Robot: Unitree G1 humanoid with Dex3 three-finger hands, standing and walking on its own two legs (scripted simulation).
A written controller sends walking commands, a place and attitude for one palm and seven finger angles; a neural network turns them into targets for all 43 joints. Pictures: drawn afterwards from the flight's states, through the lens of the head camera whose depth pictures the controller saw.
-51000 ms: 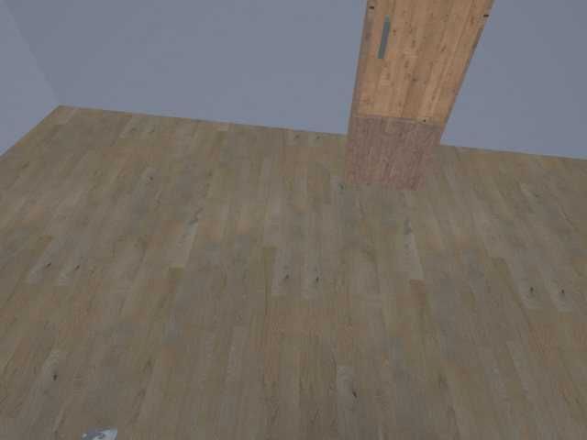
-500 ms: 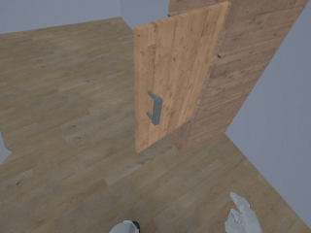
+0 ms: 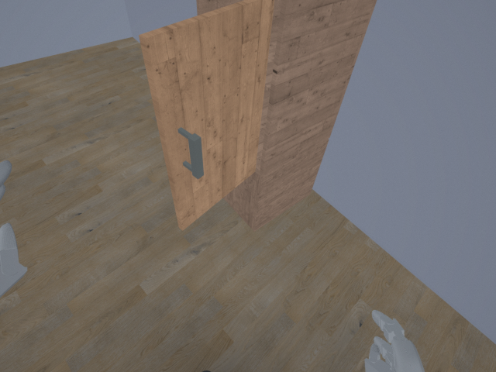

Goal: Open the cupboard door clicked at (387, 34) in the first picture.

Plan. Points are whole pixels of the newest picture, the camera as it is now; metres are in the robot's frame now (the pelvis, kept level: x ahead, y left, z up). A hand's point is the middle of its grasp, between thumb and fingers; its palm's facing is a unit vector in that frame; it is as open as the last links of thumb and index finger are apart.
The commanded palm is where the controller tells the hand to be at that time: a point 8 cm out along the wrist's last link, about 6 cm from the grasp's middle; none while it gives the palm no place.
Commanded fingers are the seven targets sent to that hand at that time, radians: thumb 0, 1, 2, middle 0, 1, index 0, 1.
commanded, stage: stop stepping back and stand still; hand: left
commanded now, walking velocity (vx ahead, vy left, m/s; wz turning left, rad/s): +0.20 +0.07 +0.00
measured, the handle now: (190, 153) +0.59 +0.14 -0.02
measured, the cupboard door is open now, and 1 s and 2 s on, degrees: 100 100 100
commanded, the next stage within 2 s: let the arm hang, fingers relaxed in 0.68 s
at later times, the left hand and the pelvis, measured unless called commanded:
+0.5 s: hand out of the picture +0.16 +0.29 +0.16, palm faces +0.42 -0.77 -0.48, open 7.5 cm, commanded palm +0.11 +0.32 +0.18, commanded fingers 0.00 0.90 0.90 -0.20 -0.30 -0.20 -0.30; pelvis -0.03 +0.02 +0.00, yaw +0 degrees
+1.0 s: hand out of the picture +0.09 +0.26 -0.12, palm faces -0.02 -0.95 -0.33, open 7.4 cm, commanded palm none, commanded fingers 0.00 0.90 0.90 -0.20 -0.30 -0.20 -0.30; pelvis -0.05 +0.04 +0.00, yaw +1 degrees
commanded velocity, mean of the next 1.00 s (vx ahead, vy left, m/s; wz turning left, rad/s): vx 0.03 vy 0.01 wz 0.00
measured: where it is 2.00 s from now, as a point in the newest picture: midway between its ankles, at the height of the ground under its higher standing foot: outside the picture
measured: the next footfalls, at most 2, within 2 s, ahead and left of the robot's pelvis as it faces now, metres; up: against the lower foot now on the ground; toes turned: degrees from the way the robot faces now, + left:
left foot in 0.24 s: +0.02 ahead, +0.14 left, +0.00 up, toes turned +4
